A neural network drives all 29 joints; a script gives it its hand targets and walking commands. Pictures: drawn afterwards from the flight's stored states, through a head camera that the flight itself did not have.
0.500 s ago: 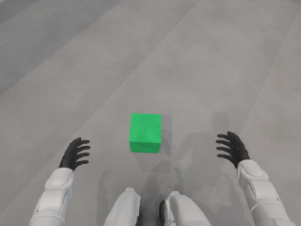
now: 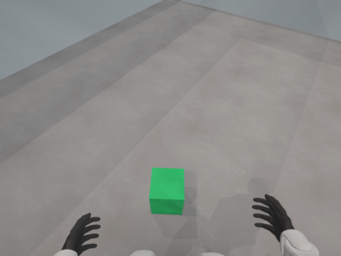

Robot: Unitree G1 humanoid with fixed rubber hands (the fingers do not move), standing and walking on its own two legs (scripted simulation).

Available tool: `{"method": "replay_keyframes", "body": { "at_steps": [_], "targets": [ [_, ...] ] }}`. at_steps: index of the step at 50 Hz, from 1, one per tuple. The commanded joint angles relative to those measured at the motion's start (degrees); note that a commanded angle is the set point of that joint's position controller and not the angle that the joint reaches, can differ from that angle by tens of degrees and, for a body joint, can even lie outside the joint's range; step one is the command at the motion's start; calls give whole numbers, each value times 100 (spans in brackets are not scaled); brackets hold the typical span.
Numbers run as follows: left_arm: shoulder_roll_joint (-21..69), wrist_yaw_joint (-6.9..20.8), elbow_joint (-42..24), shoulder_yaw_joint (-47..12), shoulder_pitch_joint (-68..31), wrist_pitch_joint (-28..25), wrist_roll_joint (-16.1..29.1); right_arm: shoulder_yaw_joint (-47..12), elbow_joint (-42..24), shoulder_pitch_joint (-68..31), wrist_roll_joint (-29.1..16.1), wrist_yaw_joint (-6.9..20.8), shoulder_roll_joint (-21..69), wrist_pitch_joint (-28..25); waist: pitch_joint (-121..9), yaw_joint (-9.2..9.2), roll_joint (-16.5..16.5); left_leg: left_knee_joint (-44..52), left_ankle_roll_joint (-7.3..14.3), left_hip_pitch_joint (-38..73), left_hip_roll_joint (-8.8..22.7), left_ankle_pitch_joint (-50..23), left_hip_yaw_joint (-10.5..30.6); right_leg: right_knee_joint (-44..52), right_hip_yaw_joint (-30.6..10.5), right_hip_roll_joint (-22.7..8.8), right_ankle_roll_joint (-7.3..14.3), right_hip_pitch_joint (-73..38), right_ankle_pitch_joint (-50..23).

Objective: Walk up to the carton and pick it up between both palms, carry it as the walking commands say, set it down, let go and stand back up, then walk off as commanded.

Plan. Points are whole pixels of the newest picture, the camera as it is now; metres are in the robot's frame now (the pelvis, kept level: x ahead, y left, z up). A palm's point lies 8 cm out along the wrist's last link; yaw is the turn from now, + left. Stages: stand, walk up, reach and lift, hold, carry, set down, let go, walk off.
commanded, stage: let go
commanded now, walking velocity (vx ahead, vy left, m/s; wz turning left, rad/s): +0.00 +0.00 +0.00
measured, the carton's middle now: (167, 191) +0.52 +0.01 -0.64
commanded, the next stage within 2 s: stand in 0.22 s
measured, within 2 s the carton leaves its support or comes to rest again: neither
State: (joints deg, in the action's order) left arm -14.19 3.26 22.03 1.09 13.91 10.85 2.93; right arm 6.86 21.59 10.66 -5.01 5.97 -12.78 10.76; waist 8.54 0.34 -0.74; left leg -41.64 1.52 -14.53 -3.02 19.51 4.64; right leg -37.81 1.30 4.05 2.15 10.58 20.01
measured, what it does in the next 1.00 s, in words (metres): stands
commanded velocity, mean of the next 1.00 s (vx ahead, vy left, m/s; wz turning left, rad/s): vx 0.00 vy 0.00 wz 0.00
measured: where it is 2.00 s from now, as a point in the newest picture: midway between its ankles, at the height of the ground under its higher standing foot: outside the picture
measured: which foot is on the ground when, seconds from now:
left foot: down 0.00-1.00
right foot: down 0.00-1.00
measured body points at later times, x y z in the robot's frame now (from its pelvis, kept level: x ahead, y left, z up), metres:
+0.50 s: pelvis +0.03 -0.01 +0.00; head +0.01 +0.00 +0.45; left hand +0.20 +0.26 -0.06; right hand +0.20 -0.28 -0.07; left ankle +0.04 +0.10 -0.72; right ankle +0.01 -0.10 -0.72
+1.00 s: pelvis +0.04 -0.01 +0.00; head +0.00 +0.00 +0.45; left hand +0.21 +0.27 -0.05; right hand +0.20 -0.28 -0.07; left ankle +0.04 +0.10 -0.72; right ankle +0.01 -0.10 -0.72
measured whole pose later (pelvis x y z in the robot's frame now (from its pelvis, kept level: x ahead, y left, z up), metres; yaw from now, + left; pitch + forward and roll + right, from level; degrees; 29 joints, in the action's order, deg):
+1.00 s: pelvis +0.04 -0.01 +0.00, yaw +0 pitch -4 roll -1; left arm -17.2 -0.8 28.4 3.4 15.7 -2.2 2.0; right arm 6.9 38.4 10.7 -4.7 0.1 -14.0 -0.3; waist -1.7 0.3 -0.8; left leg -41.4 1.5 -14.4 -3.0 22.7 4.5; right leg -37.8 1.1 4.0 2.3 10.5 23.3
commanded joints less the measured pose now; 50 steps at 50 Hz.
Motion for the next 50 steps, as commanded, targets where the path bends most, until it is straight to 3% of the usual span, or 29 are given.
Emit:
{"method": "replay_keyframes", "body": {
  "at_steps": [1, 3, 5, 6, 7, 9, 10, 11, 14, 16, 17, 20, 21, 22, 24, 25, 26, 27, 28, 29, 32, 33, 35, 37, 41, 42, 44, 46, 50],
  "targets": [
    [-298, 89, -1085, 257, -164, -20, -495, -545, -636, 258, 693, -47, -488, -39, -339, -63, 251, 1472, -175, 1103, 133, -477, -330, 1571, -458, -432, -83, 447, 88],
    [-317, 95, -1010, 340, 74, -15, -592, -389, -780, 254, 769, -58, -533, 31, -467, -179, 348, 1472, -147, 1205, 169, -588, -297, 1541, -408, -461, -112, 397, 42],
    [-403, 130, -1205, 271, -173, -89, -504, -351, -663, 409, 784, -116, -481, 71, -433, 12, 159, 1372, -164, 1284, 157, -455, -336, 1572, -457, -529, -47, 458, 75],
    [-537, 87, -1102, 302, -170, -38, -479, -325, -761, 320, 761, -138, -508, 88, -431, 13, 434, 1338, -138, 1535, 107, -441, -285, 1609, -464, -552, -51, 598, 220],
    [-323, 102, -1110, 250, -346, -78, -464, -437, -745, 190, 707, -124, -526, 191, -267, 85, 70, 1417, -147, 1243, 207, -469, -282, 1542, -446, -494, -35, 709, 135],
    [-496, 41, -948, 326, -269, -128, -495, -313, -654, 327, 819, -184, -564, 257, -435, 22, 143, 1298, -106, 1204, 239, -452, -347, 1388, -370, -447, -48, 523, 178],
    [-522, 20, -1014, 225, -359, -16, -383, -338, -616, 411, 752, -200, -386, 200, -390, 119, -129, 1344, -202, 1409, 213, -783, -279, 1395, -326, -436, -13, 897, 172],
    [-879, -165, -32, 472, -693, -492, -519, -99, 115, -49, 741, -421, -1201, -375, -1728, 148, -539, 1437, -92, 385, 526, 486, 236, 845, -600, -513, -242, 685, 646],
    [-878, -230, 278, 467, -288, -835, -593, -5, 452, -245, 934, -501, -1422, -792, -906, -2, -553, 2067, 197, -810, 801, 2496, 1023, 460, -637, -364, -229, 1092, 1175],
    [-1046, -211, 420, 553, 39, -945, -640, 83, 508, -597, 894, -462, -1633, -883, -817, -295, -572, 2267, 184, -1483, 671, 2634, 923, 402, -470, -189, -118, 620, 1293],
    [-1006, -276, 516, 535, 236, -1024, -699, 100, 577, -633, 892, -505, -1562, -955, -972, -241, -602, 2278, 263, -1563, 945, 2771, 1223, 289, -574, -327, -66, 496, 1006],
    [-1186, -303, 325, 534, -165, -1141, -674, 57, 633, -567, 792, -450, -1568, -1019, -1053, -187, -36, 1450, 83, -1000, 409, 1228, 522, 1018, -969, -561, 71, 619, 1113],
    [-1014, -336, 320, 469, -34, -1215, -641, -4, 772, -439, 834, -469, -1312, -1065, -973, -125, -242, 1316, 135, -746, 459, 630, 487, 1092, -988, -693, 84, 748, 598],
    [-1165, -384, 282, 504, 32, -1276, -660, -28, 784, -271, 835, -491, -1351, -1105, -958, -19, 53, 1381, 135, -458, 466, 297, 484, 1070, -1121, -707, 52, 959, 436],
    [-1381, -435, 460, 612, -39, -1282, -612, 9, 781, -294, 736, -458, -1202, -1148, -1326, -87, 157, 951, 88, -73, 372, -851, 272, 1169, -1039, -790, -10, 608, -565],
    [-1337, -456, 463, 578, -85, -1313, -599, -48, 844, -361, 746, -475, -1224, -1175, -1447, -63, 435, 881, 154, 13, 494, -1868, 216, 897, -894, -771, -62, 356, -1923],
    [-1424, -441, 450, 544, -43, -1313, -485, 54, 790, -353, 789, -502, -1485, -1159, -1688, -51, -51, 937, 87, 234, 522, -2069, 203, 815, -898, -777, -170, 145, -2307],
    [-1233, -442, 426, 521, -121, -1288, -496, -14, 949, -134, 710, -532, -1382, -1176, -1789, 11, -42, 865, 152, 275, 576, -2553, 233, 667, -977, -782, -49, 79, -2503],
    [-1344, -431, 402, 570, -181, -1261, -420, 94, 946, -410, 750, -552, -1570, -1197, -2019, -101, -306, 869, 78, 279, 645, -2639, 283, 654, -820, -774, -115, -17, -2549],
    [-1298, -453, 503, 550, -9, -1249, -505, 30, 967, -93, 740, -587, -1385, -1186, -1800, -54, -31, 945, 89, 170, 649, -2472, 326, 556, -847, -812, -64, -65, -2486],
    [-1269, -507, 596, 561, 107, -1270, -540, 36, 997, -467, 720, -606, -1358, -1163, -2170, -118, -257, 789, 139, 456, 632, -2522, 204, 685, -838, -818, -45, -123, -2516],
    [-1377, -516, 545, 538, -84, -1274, -509, -6, 970, -348, 751, -618, -1304, -1168, -1955, -96, 93, 847, 90, 281, 598, -2701, 261, 623, -781, -733, -127, -195, -2628],
    [-1374, -484, 479, 564, -222, -1252, -502, 8, 1018, -325, 759, -585, -1383, -1224, -1779, -42, 114, 904, 252, 274, 640, -2380, 347, 577, -845, -673, -49, 156, -2374],
    [-1405, -483, 592, 557, -15, -1272, -522, -29, 1148, -278, 764, -621, -1390, -1198, -1753, -48, -422, 1088, 201, 331, 711, -2174, 454, 639, -864, -683, -60, 323, -1885],
    [-1399, -489, 637, 501, -28, -1365, -522, -50, 1141, -363, 777, -635, -1294, -1225, -1339, -113, 75, 1216, 183, 26, 709, -1454, 539, 778, -1029, -745, 13, 383, -1526],
    [-1390, -483, 610, 526, 5, -1361, -544, 24, 1064, -487, 744, -624, -1421, -1219, -1707, -156, -131, 1070, 181, 85, 640, -1467, 532, 823, -963, -797, 8, 231, -1486],
    [-1344, -457, 679, 478, -60, -1381, -563, -54, 1111, -349, 779, -608, -1264, -1281, -1413, -97, 271, 962, 136, 56, 554, -1487, 430, 939, -1073, -908, 50, 315, -1651],
    [-1386, -482, 742, 504, -84, -1411, -540, -32, 1165, -369, 765, -636, -1492, -1271, -1357, -6, -157, 1082, 148, 265, 602, -1320, 481, 1016, -1068, -770, 30, 572, -1385],
    [-1525, -486, 803, 541, -147, -1442, -510, -47, 1233, -368, 790, -601, -1535, -1323, -1418, 0, -29, 1032, 187, 71, 561, -1611, 400, 996, -1074, -824, 32, 180, -1732]
  ]
}}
